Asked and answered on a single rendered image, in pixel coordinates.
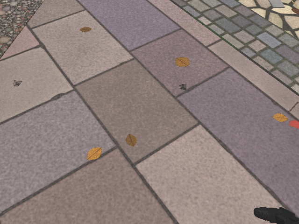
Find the right robot hand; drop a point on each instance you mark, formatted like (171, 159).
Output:
(276, 215)

